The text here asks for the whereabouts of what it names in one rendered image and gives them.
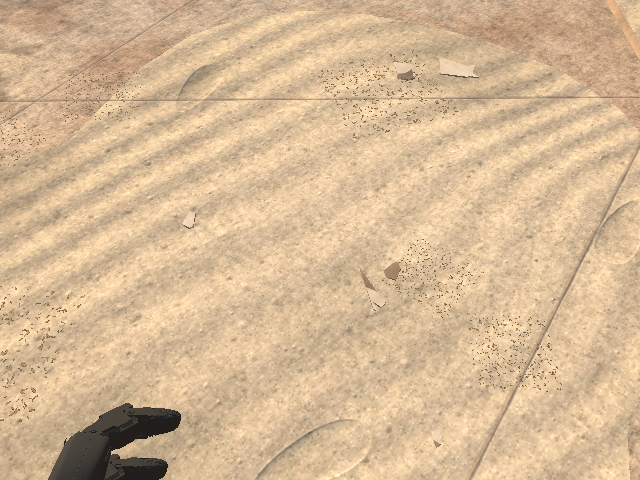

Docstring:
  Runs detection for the left robot hand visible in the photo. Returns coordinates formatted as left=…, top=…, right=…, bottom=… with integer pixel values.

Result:
left=48, top=403, right=181, bottom=480

